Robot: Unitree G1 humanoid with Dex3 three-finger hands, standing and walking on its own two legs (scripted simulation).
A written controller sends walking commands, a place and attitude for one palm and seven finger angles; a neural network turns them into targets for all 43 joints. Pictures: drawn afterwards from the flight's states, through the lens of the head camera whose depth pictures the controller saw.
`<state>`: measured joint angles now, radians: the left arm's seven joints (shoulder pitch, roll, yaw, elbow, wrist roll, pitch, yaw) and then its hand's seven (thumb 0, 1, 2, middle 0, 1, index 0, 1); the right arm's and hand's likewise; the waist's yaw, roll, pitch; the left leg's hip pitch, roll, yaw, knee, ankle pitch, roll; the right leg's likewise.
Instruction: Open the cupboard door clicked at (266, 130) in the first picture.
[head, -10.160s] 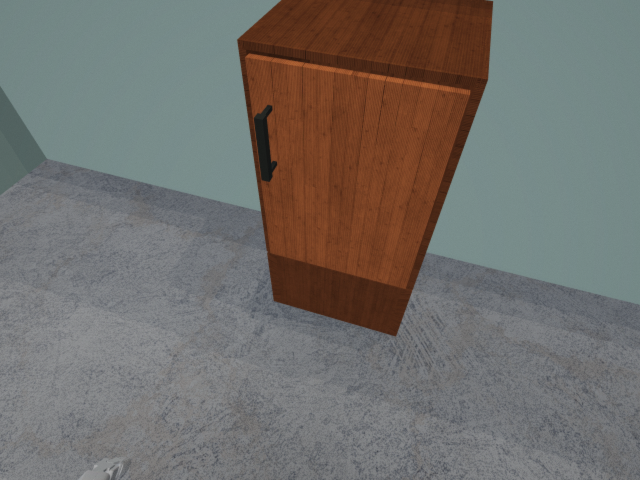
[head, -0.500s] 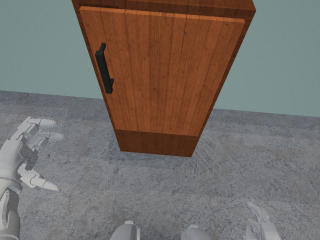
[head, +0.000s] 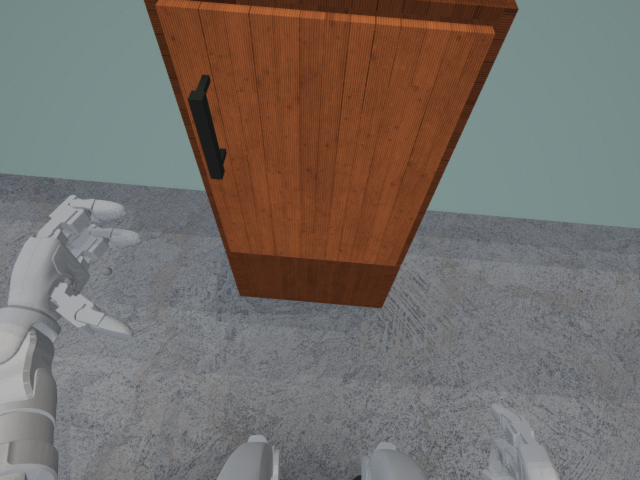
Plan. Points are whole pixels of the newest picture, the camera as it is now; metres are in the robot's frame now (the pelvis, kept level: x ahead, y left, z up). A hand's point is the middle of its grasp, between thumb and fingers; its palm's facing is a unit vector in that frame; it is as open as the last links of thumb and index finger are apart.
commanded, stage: move the hooked fingers beside the handle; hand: left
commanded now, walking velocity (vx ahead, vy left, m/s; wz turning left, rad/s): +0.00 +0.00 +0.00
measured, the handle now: (211, 130) +0.59 +0.19 +0.04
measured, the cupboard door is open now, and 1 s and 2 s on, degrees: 0 0 0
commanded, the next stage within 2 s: none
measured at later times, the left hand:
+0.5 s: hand (128, 220) +0.41 +0.26 +0.06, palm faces -0.04 -1.00 -0.02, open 14.0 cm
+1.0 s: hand (150, 168) +0.50 +0.26 +0.05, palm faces -0.05 -1.00 -0.01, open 14.0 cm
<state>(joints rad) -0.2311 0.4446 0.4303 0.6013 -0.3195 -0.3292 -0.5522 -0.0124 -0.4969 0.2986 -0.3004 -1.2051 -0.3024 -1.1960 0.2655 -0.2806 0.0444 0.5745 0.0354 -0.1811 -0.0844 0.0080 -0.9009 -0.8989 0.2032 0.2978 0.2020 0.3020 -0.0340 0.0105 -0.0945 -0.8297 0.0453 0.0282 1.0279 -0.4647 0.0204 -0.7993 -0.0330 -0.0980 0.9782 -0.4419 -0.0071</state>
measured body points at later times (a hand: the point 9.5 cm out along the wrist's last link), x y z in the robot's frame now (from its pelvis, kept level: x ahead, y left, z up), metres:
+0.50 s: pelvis +0.00 +0.01 +0.00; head +0.10 +0.02 +0.44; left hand +0.40 +0.31 +0.06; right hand +0.08 -0.27 -0.11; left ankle +0.02 +0.10 -0.67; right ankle +0.02 -0.12 -0.67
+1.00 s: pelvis -0.01 +0.01 -0.02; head +0.15 +0.04 +0.40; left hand +0.49 +0.31 +0.05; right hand +0.01 -0.27 -0.12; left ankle +0.02 +0.10 -0.67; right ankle +0.02 -0.12 -0.67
